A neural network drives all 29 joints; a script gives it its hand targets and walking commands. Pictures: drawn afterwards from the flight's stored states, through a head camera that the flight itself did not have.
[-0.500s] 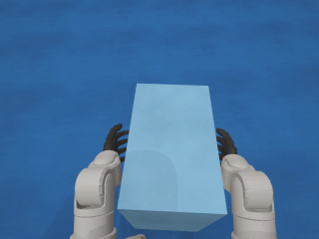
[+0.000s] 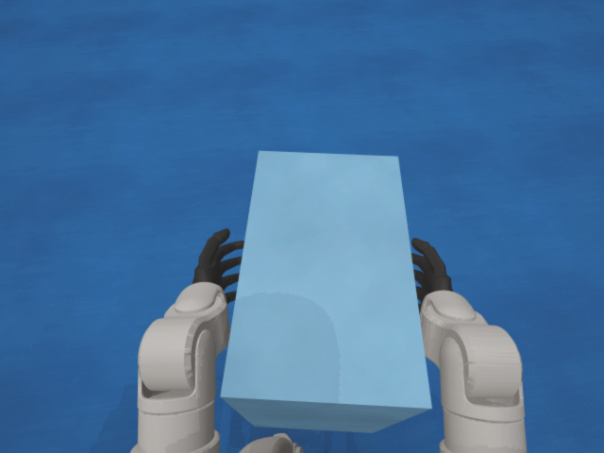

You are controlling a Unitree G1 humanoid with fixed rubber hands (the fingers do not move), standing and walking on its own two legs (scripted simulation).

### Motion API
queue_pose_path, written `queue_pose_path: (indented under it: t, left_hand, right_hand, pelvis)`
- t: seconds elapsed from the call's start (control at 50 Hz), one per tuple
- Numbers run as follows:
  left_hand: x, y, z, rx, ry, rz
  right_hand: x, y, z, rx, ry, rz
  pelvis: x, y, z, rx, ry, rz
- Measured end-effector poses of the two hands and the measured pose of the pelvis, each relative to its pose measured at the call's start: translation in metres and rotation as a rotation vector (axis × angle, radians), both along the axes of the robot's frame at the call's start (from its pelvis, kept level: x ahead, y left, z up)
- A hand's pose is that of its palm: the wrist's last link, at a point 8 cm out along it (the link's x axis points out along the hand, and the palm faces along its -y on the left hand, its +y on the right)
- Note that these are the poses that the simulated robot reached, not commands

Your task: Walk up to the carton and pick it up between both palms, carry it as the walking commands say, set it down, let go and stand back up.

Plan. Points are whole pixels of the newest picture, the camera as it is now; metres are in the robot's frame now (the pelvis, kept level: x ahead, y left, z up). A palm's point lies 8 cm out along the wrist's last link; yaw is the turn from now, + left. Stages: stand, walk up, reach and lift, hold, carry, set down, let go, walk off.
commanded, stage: carry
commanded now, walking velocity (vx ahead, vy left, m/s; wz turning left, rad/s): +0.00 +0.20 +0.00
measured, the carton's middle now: (320, 303) +0.30 +0.01 +0.03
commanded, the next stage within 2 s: none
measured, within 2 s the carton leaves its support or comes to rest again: neither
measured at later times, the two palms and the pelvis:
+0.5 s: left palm (114, 335) +0.23 +0.23 +0.10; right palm (361, 348) +0.22 -0.03 +0.09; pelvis -0.06 +0.09 +0.01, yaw +0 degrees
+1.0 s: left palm out of the picture +0.16 +0.32 +0.10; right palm (271, 415) +0.16 +0.06 +0.08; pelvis -0.12 +0.19 +0.01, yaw +0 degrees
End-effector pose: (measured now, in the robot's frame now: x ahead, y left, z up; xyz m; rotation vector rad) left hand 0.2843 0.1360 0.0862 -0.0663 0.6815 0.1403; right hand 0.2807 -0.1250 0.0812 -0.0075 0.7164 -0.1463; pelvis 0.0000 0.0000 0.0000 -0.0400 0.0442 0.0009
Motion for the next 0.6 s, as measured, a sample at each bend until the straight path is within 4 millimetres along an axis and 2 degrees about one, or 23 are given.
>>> queue_pose_path:
  t: [0.1,0.18,0.44,0.52,0.6]
  left_hand:
    - [-0.004,0.025,0.000,-0.012,-0.016,-0.002]
    - [-0.014,0.045,0.000,-0.005,-0.001,0.004]
    - [-0.052,0.080,0.006,0.032,0.012,0.000]
    - [-0.058,0.094,0.011,0.012,0.002,-0.009]
    - [-0.059,0.117,0.014,0.002,-0.038,-0.014]
  right_hand:
    - [-0.003,0.025,0.005,-0.015,-0.017,-0.001]
    - [-0.011,0.045,0.004,-0.008,-0.002,0.001]
    - [-0.050,0.080,0.000,0.033,0.012,-0.004]
    - [-0.060,0.094,0.008,0.010,0.002,-0.008]
    - [-0.062,0.117,0.014,0.000,-0.039,-0.013]
  pelvis:
    - [-0.002,0.025,-0.004,-0.004,0.001,0.015]
    - [-0.012,0.043,0.000,-0.014,-0.006,0.002]
    - [-0.052,0.082,0.006,0.007,0.006,-0.004]
    - [-0.056,0.097,0.008,-0.002,-0.002,-0.006]
    - [-0.057,0.121,0.002,-0.008,-0.002,0.012]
